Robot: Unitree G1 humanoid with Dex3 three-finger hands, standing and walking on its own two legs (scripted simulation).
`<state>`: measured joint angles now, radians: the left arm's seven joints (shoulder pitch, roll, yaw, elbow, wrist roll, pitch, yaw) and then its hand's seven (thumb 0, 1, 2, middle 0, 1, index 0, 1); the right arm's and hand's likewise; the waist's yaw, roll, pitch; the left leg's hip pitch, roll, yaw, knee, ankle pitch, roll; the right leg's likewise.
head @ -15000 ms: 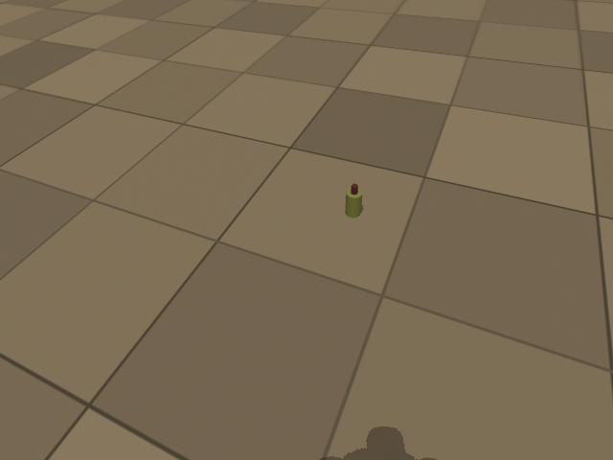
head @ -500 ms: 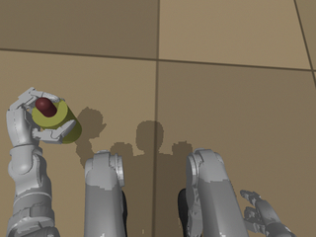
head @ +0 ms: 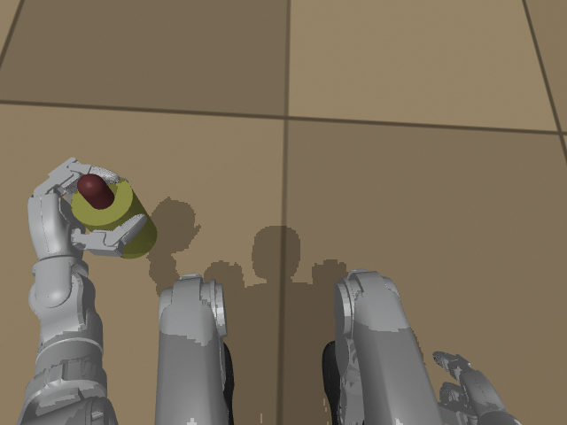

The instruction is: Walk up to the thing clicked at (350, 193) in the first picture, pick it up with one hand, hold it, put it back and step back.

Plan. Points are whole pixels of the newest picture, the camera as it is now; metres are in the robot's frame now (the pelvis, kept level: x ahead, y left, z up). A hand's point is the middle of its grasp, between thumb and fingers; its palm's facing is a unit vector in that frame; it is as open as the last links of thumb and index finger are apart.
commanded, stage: lift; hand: left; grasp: from the side
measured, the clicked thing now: (113, 213) +0.41 +0.26 -0.06
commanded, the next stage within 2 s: none
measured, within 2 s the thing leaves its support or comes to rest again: neither
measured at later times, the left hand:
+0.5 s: hand (89, 198) +0.40 +0.25 +0.03, palm faces +0.20 -0.98 -0.06, open 8.5 cm
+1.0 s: hand out of the picture +0.39 +0.24 +0.20, palm faces +0.24 -0.97 -0.06, open 8.5 cm
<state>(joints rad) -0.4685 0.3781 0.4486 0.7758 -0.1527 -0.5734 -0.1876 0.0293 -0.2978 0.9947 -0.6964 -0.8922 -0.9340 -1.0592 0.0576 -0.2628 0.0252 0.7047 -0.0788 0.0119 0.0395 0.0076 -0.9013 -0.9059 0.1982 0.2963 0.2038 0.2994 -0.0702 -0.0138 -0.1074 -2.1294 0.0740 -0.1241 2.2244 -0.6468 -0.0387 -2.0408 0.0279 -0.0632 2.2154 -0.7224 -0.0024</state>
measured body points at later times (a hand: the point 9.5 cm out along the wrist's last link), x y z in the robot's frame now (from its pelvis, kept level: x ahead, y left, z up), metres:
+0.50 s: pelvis +0.01 +0.00 +0.04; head +0.20 +0.03 +0.45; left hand +0.38 +0.31 +0.03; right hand +0.16 -0.25 -0.09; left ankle +0.10 +0.14 -0.35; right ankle +0.09 -0.12 -0.35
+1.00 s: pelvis +0.04 +0.01 +0.19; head +0.18 +0.03 +0.61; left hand +0.37 +0.29 +0.21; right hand +0.22 -0.23 +0.06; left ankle +0.09 +0.14 -0.35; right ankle +0.09 -0.12 -0.35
